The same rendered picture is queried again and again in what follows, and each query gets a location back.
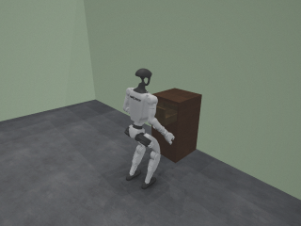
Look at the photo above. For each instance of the robot right hand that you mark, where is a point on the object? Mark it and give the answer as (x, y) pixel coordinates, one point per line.
(169, 137)

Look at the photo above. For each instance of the right robot upper arm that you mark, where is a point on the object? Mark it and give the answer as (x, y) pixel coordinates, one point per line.
(152, 102)

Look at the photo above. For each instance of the robot thigh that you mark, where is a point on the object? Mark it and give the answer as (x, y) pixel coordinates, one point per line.
(149, 141)
(141, 148)

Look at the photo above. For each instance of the cabinet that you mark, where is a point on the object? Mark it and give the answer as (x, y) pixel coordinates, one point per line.
(185, 128)

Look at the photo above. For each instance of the drawer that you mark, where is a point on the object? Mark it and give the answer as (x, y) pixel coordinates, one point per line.
(166, 113)

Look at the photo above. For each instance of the right robot forearm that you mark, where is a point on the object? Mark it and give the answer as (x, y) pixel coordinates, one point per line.
(157, 126)

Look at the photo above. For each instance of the left robot upper arm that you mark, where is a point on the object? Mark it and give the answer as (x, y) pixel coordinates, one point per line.
(126, 106)

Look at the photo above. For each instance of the left robot thigh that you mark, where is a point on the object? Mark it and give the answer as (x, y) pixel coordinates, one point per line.
(141, 148)

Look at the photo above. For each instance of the right robot thigh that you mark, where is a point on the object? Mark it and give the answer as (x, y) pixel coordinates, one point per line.
(149, 141)

